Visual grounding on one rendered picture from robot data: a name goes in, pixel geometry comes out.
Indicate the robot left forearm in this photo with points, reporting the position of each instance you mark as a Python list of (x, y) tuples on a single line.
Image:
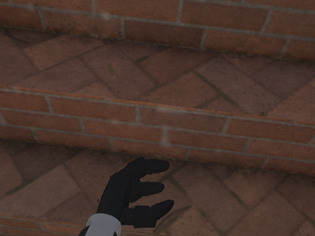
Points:
[(102, 224)]

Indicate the left robot hand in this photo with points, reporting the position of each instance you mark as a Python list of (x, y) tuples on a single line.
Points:
[(125, 187)]

